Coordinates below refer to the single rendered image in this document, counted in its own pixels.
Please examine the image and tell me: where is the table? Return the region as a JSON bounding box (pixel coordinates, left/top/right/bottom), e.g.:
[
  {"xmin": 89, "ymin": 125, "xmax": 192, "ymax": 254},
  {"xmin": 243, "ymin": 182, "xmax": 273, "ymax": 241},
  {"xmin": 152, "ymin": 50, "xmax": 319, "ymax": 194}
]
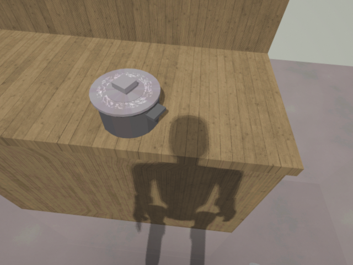
[{"xmin": 0, "ymin": 0, "xmax": 304, "ymax": 233}]

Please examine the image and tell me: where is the pot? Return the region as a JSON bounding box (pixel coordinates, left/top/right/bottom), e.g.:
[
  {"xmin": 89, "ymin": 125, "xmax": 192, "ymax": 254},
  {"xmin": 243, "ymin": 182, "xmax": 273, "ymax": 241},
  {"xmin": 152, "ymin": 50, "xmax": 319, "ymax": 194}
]
[{"xmin": 99, "ymin": 99, "xmax": 166, "ymax": 139}]

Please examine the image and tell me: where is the knob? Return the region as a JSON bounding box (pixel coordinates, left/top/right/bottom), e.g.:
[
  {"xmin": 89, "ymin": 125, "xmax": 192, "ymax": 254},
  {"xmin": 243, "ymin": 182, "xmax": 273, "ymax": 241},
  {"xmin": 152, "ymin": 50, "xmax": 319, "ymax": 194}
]
[{"xmin": 111, "ymin": 74, "xmax": 137, "ymax": 94}]

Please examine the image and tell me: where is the lid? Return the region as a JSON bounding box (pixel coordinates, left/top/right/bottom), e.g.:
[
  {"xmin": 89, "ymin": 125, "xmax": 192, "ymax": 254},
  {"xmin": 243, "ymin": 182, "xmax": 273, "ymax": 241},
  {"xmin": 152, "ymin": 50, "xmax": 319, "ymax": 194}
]
[{"xmin": 89, "ymin": 68, "xmax": 161, "ymax": 117}]

